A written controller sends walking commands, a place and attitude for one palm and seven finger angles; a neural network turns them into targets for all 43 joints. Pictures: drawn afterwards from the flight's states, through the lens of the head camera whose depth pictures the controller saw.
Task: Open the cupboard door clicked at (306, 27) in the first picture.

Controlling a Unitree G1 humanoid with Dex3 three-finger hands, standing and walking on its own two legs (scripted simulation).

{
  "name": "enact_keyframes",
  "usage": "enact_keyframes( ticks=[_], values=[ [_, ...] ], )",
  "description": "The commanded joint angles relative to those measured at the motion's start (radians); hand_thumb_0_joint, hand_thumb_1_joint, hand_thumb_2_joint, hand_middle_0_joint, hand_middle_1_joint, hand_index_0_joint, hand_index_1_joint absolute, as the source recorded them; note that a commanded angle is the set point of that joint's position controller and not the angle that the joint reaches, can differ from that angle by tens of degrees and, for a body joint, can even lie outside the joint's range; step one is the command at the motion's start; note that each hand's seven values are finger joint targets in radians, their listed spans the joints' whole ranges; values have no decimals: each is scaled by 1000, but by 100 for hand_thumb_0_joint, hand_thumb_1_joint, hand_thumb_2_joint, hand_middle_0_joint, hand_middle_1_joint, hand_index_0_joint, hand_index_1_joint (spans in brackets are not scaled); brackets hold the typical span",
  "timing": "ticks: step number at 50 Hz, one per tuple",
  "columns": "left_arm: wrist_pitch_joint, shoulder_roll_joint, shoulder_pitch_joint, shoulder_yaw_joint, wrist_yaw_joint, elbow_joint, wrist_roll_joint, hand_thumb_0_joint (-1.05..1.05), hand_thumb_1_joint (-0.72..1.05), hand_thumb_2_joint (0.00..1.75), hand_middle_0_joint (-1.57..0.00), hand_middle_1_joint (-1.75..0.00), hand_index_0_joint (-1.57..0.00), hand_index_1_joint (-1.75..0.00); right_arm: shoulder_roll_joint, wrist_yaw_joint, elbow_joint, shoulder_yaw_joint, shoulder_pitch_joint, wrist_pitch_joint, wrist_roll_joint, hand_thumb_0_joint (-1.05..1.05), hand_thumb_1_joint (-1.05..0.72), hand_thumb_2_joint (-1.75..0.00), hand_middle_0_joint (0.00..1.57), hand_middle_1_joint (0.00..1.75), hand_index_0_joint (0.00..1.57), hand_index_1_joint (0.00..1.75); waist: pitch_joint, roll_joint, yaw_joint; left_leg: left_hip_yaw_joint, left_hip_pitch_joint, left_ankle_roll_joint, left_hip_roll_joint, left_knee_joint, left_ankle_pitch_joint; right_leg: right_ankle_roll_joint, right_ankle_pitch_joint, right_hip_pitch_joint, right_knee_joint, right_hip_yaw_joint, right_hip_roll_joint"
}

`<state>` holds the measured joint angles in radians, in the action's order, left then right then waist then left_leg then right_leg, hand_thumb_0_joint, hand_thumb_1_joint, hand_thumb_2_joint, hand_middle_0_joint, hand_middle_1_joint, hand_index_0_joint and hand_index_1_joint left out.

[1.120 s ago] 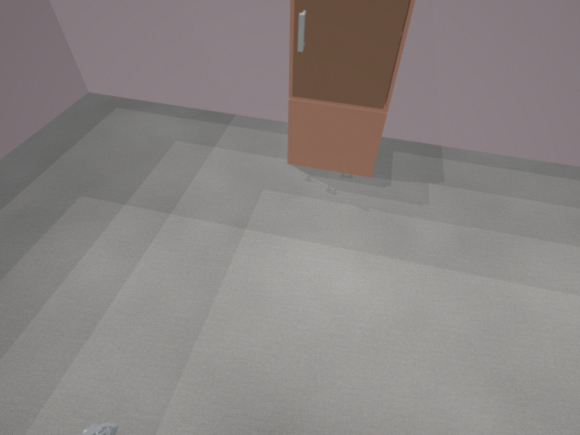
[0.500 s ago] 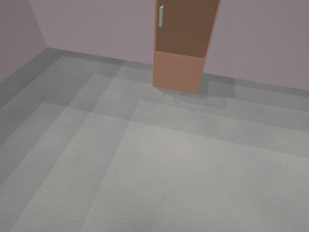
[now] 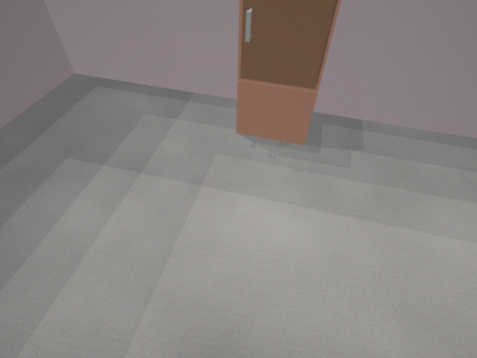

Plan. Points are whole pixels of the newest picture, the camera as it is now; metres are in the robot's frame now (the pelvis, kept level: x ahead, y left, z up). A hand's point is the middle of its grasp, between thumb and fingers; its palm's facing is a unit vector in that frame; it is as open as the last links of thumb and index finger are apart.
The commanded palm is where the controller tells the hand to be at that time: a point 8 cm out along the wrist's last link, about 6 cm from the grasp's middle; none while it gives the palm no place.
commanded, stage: look at it before walking up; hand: left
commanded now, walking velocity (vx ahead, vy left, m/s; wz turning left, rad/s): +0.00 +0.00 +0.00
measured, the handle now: (249, 25) +1.56 +0.04 -0.05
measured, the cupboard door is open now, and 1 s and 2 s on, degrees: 0 0 0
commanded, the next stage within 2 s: walk to a spot facing it in 0.32 s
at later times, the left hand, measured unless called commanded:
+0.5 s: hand out of the picture +0.08 +0.24 -0.16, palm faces -0.02 -0.94 -0.33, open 7.4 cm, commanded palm none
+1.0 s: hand (155, 330) +0.21 +0.19 -0.18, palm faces -0.05 -0.99 -0.16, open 7.3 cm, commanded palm none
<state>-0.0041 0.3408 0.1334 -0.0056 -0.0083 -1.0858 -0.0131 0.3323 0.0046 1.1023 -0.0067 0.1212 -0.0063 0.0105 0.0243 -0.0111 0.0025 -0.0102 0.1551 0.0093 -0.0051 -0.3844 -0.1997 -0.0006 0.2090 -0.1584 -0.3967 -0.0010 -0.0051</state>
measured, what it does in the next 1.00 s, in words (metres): walks ahead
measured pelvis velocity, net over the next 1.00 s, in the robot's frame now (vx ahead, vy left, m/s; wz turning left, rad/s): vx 0.15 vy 0.01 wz -0.03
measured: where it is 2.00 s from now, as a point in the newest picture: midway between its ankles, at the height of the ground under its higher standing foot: (244, 282)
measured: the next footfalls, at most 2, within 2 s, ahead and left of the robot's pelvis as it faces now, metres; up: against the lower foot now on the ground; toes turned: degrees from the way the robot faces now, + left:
right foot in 1.10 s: +0.35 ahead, -0.14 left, +0.00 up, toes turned -10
left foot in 1.46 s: +0.46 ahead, +0.11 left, +0.00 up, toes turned +13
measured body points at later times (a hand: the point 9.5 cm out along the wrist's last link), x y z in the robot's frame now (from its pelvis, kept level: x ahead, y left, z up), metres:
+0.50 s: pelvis +0.01 +0.00 +0.00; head +0.01 +0.00 +0.45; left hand +0.08 +0.29 -0.14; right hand +0.09 -0.30 -0.13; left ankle +0.01 +0.13 -0.74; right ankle +0.00 -0.12 -0.74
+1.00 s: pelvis +0.15 +0.01 -0.01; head +0.19 +0.02 +0.44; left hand +0.21 +0.24 -0.17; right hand -0.01 -0.18 -0.14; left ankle +0.01 +0.12 -0.74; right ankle +0.25 -0.13 -0.71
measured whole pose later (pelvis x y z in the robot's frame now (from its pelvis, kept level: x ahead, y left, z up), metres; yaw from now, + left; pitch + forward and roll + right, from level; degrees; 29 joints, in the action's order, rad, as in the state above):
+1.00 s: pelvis +0.15 +0.01 -0.01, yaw -1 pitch +0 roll -1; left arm 0.00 0.20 0.19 0.05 -0.03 -1.05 -0.02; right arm 0.09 -0.03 1.21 0.01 0.54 -0.06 0.03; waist 0.08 -0.02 -0.04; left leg 0.08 -0.09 0.01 -0.04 -0.30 -0.38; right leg 0.01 0.26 -0.54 -0.78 -0.11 -0.09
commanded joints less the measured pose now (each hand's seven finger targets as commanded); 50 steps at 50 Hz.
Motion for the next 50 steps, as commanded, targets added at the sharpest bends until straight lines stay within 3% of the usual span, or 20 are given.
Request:
enact_keyframes(
  ticks=[1,14,21,23,24,26,29,31,32,33,34,35,36,37,38,39,42,46,48,50],
  values=[
    [-20,208,-38,37,18,65,1,0,90,90,-20,-30,-20,-30,213,-14,-62,43,-53,-28,-2,0,-90,-90,20,30,20,30,-44,14,1,-102,-2,-39,-111,69,99,29,-62,-1,75,101,-116],
    [-22,211,-33,38,19,60,2,0,90,90,-20,-30,-20,-30,216,-16,-60,40,-56,-27,-5,0,-90,-90,20,30,20,30,-68,8,0,-93,-35,-36,-114,62,154,31,-137,21,74,101,-118],
    [-22,213,-37,37,19,56,2,0,90,90,-20,-30,-20,-30,216,-16,-56,39,-61,-26,-4,0,-90,-90,20,30,20,30,-47,5,0,-90,-32,-33,-114,70,147,30,-135,15,82,100,-119],
    [-2,83,45,9,23,22,2,0,90,90,-20,-30,-20,-30,81,-10,-28,6,5,-6,5,0,-90,-90,20,30,20,30,-62,1,2,-62,-29,-15,-98,48,11,13,51,13,86,100,-113],
    [4,81,72,11,21,17,-3,0,90,90,-20,-30,-20,-30,76,-8,-23,8,31,-1,9,0,-90,-90,20,30,20,30,-50,-9,4,-57,-8,-17,-87,32,-95,18,176,-4,89,113,-108],
    [10,96,98,23,11,23,-7,0,90,90,-20,-30,-20,-30,74,-5,-30,13,48,4,15,0,-90,-90,20,30,20,30,41,-40,11,-43,99,-20,-62,5,-263,40,352,-47,114,161,-112],
    [5,117,170,43,5,30,-8,0,90,90,-20,-30,-20,-30,52,-3,-52,19,68,-3,15,0,-90,-90,20,30,20,30,91,-114,26,18,215,-19,-24,-151,-278,98,461,-27,162,259,-174],
    [-7,118,198,57,9,37,-7,0,90,90,-20,-30,-20,-30,30,-2,-69,25,85,-14,13,0,-90,-90,20,30,20,30,106,-153,19,59,242,-19,-36,-238,-226,148,427,-23,193,322,-245],
    [-14,111,200,60,11,41,-7,0,90,90,-20,-30,-20,-30,22,-2,-71,28,98,-21,11,0,-90,-90,20,30,20,30,108,-126,10,63,222,-19,-47,-228,-217,159,368,-38,175,312,-252],
    [-18,97,197,63,11,44,-6,0,90,90,-20,-30,-20,-30,7,-1,-66,30,128,-29,8,0,-90,-90,20,30,20,30,98,-90,-5,75,160,-22,-53,-166,-201,155,293,-63,129,264,-238],
    [-18,76,174,62,9,50,-5,0,90,90,-20,-30,-20,-30,1,-1,-49,32,186,-36,6,0,-90,-90,20,30,20,30,84,-43,-36,67,46,-31,-59,-93,-176,132,242,-128,51,186,-188],
    [-18,34,155,58,5,61,-4,0,90,90,-20,-30,-20,-30,18,-5,-19,39,275,-43,9,0,-90,-90,20,30,20,30,85,64,-66,-36,-68,-60,-109,-4,-159,88,204,-222,-106,85,-97],
    [-20,-26,120,48,1,86,-3,0,90,90,-20,-30,-20,-30,86,-11,25,61,402,-52,19,0,-90,-90,20,30,20,30,72,306,-109,-306,-200,-143,-289,125,-142,31,216,-397,-428,-76,13],
    [-34,-32,27,40,8,133,-9,0,90,90,-20,-30,-20,-30,83,-26,53,63,502,-56,19,0,-90,-90,20,30,20,30,131,303,-138,-450,-268,-209,-384,181,45,24,353,-576,-605,-49,15],
    [-42,-32,-1,49,7,140,-8,0,90,90,-20,-30,-20,-30,44,-35,58,53,501,-58,14,0,-90,-90,20,30,20,30,164,161,-120,-431,-269,-253,-414,150,195,31,318,-632,-693,2,-47],
    [-47,-34,0,48,-1,134,-8,0,90,90,-20,-30,-20,-30,18,-36,46,52,476,-65,10,0,-90,-90,20,30,20,30,148,85,-101,-366,-281,-253,-401,130,291,26,280,-642,-718,7,-78],
    [-33,-90,26,52,-17,117,-9,0,90,90,-20,-30,-20,-30,-26,-43,39,47,421,-82,11,0,-90,-90,20,30,20,30,131,135,-51,-176,-196,-201,-309,170,262,5,175,-562,-672,-28,-111],
    [-24,-134,-36,47,-30,142,-6,0,90,90,-20,-30,-20,-30,-55,-46,56,48,431,-88,11,0,-90,-90,20,30,20,30,150,151,-43,-31,-135,-161,-238,203,283,0,53,-472,-425,-111,-100],
    [-26,-144,-54,51,-29,143,-2,0,90,90,-20,-30,-20,-30,-53,-46,70,51,437,-85,14,0,-90,-90,20,30,20,30,143,167,-45,1,-101,-154,-239,195,320,15,16,-360,-319,-143,-72],
    [-28,-130,-24,58,-26,135,-4,0,90,90,-20,-30,-20,-30,-42,-45,80,56,431,-83,12,0,-90,-90,20,30,20,30,119,143,-18,11,-90,-147,-251,140,448,39,4,-256,-287,-149,-44]
  ],
)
